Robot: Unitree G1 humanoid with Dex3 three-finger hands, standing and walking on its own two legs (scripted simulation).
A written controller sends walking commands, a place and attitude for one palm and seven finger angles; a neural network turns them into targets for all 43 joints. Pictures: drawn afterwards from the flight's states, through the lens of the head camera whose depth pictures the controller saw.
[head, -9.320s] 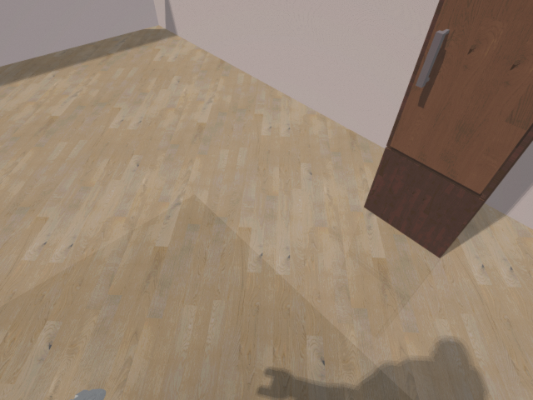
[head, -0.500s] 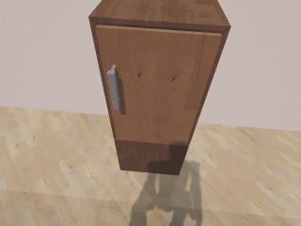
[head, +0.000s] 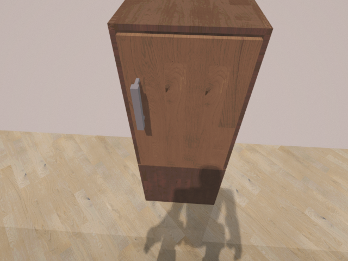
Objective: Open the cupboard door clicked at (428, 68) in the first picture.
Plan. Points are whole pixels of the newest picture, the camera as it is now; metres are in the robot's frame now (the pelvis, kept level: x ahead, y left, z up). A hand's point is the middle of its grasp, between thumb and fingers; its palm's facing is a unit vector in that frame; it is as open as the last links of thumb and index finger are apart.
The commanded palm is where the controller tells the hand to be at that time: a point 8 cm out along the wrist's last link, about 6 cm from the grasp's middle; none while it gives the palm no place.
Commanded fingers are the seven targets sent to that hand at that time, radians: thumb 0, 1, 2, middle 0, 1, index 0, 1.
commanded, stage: look again from close up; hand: left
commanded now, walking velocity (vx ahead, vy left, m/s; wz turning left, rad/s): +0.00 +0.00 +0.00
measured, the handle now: (139, 105) +0.56 +0.15 +0.04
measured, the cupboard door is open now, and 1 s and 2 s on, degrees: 0 0 0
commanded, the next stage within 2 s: raise the hand with hooked fingers in 0.12 s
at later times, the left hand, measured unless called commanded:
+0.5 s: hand (99, 228) +0.19 +0.18 +0.00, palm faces +0.06 -1.00 -0.04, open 7.9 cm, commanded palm +0.12 +0.25 -0.04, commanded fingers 0.00 0.55 0.75 -0.23 -0.53 -0.23 -0.53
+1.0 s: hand (83, 230) +0.19 +0.22 -0.01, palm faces -0.01 -1.00 -0.04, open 10.8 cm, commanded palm +0.15 +0.27 +0.00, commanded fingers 0.00 -0.03 0.50 -0.27 -0.90 -0.27 -0.90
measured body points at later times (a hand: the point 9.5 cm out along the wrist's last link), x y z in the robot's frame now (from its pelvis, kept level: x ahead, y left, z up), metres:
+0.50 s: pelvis -0.03 -0.02 -0.04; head -0.01 -0.01 +0.41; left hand +0.18 +0.23 +0.00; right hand +0.15 -0.27 -0.11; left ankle +0.00 +0.10 -0.73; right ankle -0.04 -0.12 -0.73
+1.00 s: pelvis -0.05 -0.02 -0.06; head +0.00 -0.02 +0.38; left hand +0.18 +0.27 +0.00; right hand +0.10 -0.26 -0.16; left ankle +0.00 +0.10 -0.73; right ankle -0.04 -0.12 -0.73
